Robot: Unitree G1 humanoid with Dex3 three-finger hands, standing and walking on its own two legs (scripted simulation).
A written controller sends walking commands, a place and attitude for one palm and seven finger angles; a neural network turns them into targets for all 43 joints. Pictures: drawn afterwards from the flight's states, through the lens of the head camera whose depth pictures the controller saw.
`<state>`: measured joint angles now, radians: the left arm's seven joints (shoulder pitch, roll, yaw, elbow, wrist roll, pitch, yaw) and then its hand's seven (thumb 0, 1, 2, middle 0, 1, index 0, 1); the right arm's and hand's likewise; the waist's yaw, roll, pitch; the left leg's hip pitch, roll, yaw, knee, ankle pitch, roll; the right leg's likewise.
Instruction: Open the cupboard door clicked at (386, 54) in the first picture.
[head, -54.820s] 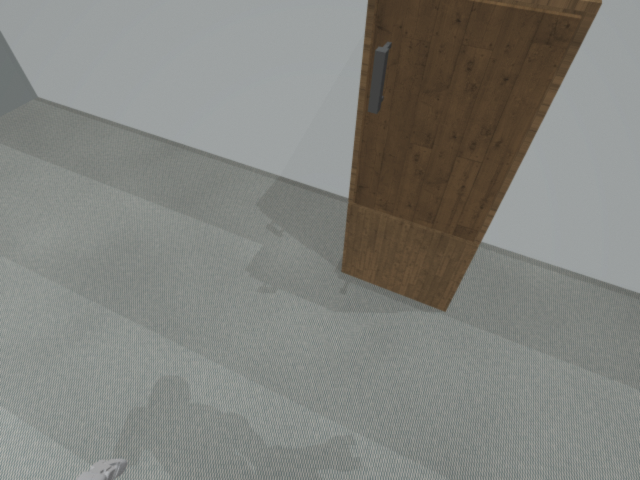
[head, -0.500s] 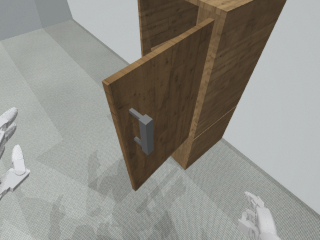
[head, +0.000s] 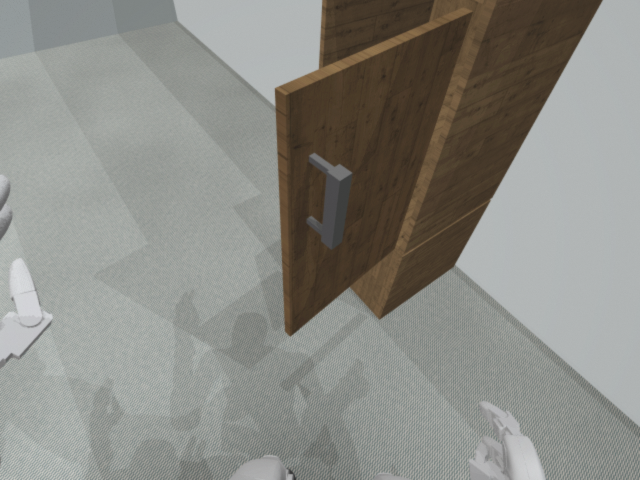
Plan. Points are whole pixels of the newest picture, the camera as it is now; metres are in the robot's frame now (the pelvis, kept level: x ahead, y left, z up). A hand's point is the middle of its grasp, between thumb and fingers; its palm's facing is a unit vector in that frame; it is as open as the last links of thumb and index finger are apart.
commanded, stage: step back with the hand held close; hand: left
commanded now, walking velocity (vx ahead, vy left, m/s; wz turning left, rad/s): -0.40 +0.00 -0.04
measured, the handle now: (324, 202) +0.46 +0.04 +0.08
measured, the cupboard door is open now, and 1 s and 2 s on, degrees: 97 97 97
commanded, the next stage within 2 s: stop stepping back and stand still in 0.18 s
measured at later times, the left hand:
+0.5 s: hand (32, 417) +0.13 +0.22 +0.18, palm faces +0.28 -0.82 -0.49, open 7.4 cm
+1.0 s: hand out of the picture +0.07 +0.21 +0.19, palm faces +0.34 -0.82 -0.47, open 7.4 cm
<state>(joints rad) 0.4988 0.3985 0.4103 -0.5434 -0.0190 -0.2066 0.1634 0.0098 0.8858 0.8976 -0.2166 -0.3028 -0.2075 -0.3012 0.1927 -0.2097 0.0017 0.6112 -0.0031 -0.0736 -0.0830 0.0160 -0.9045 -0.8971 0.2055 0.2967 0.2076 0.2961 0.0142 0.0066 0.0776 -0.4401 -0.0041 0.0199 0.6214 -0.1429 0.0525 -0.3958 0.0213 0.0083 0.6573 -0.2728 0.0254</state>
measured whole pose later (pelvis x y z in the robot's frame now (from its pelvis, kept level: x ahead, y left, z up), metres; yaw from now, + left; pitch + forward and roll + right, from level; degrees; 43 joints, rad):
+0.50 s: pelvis -0.09 -0.02 +0.01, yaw -5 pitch +0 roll -1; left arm 0.58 0.48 0.43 -0.50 -0.07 -0.18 0.13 0.01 0.89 0.90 -0.22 -0.30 -0.21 -0.30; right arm 0.23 -0.21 0.01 0.61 0.00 -0.09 -0.09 0.02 -0.91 -0.90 0.20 0.30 0.21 0.30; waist -0.05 -0.01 -0.02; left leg -0.42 0.01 0.01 0.45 -0.05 0.02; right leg -0.12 0.04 -0.01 0.49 -0.38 -0.02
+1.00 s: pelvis -0.14 -0.02 +0.02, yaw -4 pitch -1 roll +0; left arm 0.61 0.40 0.38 -0.53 -0.03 -0.20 0.14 0.01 0.89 0.90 -0.22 -0.30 -0.21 -0.30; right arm 0.25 -0.17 0.03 0.64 -0.01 -0.12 -0.06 0.01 -0.90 -0.90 0.21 0.30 0.21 0.30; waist 0.01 0.00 -0.02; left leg -0.39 -0.01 -0.01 0.63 -0.25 -0.01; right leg -0.16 0.05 0.00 0.47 -0.30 -0.05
